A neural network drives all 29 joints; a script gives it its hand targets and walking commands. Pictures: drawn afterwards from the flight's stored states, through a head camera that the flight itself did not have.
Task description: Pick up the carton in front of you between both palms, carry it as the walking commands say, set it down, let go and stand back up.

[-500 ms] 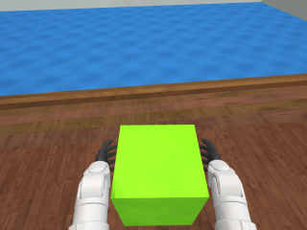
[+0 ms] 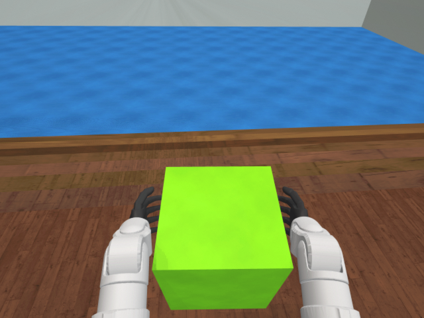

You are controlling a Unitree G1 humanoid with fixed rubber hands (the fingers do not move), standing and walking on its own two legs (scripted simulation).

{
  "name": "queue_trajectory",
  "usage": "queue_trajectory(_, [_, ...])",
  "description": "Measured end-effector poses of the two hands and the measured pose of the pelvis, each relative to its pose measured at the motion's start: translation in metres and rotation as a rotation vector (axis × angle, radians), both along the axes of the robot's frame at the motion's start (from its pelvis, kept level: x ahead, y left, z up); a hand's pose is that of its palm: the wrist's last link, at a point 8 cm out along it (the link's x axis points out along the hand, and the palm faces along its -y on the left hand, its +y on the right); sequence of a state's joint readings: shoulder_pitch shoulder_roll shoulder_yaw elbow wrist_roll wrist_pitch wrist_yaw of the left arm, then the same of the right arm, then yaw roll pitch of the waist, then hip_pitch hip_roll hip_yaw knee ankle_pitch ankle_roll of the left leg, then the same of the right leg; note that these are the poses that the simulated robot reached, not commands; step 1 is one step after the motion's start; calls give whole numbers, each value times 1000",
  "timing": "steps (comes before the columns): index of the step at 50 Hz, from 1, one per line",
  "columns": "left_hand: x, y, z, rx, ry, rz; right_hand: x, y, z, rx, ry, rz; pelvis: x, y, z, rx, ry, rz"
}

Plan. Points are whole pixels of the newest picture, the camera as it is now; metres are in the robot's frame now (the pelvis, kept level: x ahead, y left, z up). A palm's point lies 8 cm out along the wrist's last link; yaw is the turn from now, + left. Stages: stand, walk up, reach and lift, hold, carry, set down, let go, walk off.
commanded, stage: carry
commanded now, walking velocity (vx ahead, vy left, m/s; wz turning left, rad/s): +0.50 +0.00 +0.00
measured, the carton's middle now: (218, 241) +0.30 -0.01 +0.00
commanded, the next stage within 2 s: none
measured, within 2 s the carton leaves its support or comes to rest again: neither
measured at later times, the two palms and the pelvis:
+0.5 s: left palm (137, 155) +0.47 +0.18 +0.10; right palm (263, 151) +0.48 -0.12 +0.10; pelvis +0.21 +0.02 +0.00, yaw +1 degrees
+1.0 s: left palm (159, 93) +0.82 +0.17 +0.09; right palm (246, 95) +0.82 -0.13 +0.08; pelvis +0.54 +0.02 -0.02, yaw +0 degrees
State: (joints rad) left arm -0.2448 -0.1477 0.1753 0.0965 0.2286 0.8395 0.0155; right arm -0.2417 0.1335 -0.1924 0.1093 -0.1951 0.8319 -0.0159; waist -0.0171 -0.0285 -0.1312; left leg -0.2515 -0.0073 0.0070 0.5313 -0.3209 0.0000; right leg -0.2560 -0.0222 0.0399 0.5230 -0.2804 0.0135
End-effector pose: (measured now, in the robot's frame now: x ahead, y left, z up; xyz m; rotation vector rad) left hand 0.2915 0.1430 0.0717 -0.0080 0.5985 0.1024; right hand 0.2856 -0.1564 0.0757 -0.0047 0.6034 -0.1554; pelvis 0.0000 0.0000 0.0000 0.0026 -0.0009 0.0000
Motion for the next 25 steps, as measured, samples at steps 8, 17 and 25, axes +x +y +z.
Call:
queue_trajectory(8, [39, 10, 19, -3, 67, 1, 35, 10, 16, 11, 66, -16, 46, 3, 9, -31, 65, -37])
queue_trajectory(17, [95, -4, 15, -31, 113, 35, 96, -4, 13, 63, 110, -39, 123, -6, 4, -14, 101, 14])
queue_trajectory(25, [179, 33, 24, -55, 75, 95, 196, 34, 25, 48, 74, 16, 213, 17, 0, -2, 89, 10])
